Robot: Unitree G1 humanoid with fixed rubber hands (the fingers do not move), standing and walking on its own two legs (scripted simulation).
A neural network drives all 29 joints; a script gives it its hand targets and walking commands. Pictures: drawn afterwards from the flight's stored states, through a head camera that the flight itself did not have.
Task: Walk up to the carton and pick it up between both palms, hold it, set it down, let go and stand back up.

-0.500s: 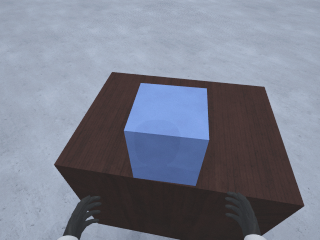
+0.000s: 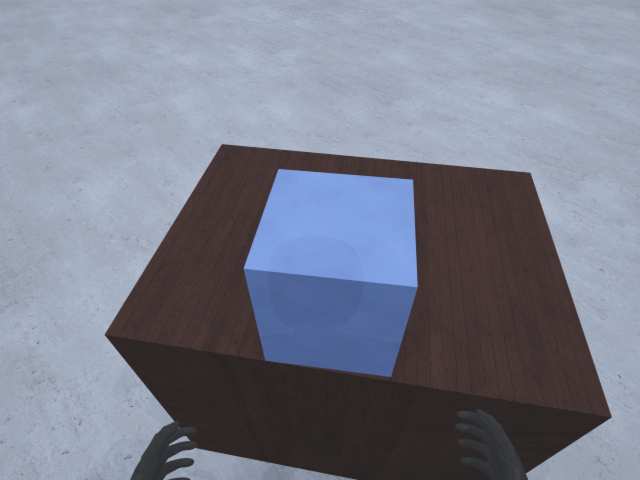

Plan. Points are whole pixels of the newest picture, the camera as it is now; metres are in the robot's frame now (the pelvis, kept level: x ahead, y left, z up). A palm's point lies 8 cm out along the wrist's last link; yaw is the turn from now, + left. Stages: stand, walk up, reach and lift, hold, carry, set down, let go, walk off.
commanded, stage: set down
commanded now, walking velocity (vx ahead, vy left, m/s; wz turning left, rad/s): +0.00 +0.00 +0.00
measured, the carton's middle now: (335, 274) +0.42 -0.01 +0.00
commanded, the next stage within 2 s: let go in 0.32 s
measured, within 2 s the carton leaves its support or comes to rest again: neither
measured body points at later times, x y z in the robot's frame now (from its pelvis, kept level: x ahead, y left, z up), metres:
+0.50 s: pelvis +0.00 -0.01 +0.00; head +0.01 -0.01 +0.45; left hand +0.16 +0.22 -0.09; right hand +0.16 -0.23 -0.09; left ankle -0.04 +0.12 -0.74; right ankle +0.00 -0.09 -0.74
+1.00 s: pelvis -0.02 +0.00 -0.01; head -0.01 -0.02 +0.44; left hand +0.12 +0.23 -0.11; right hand +0.10 -0.26 -0.13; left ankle -0.04 +0.12 -0.74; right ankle +0.01 -0.09 -0.74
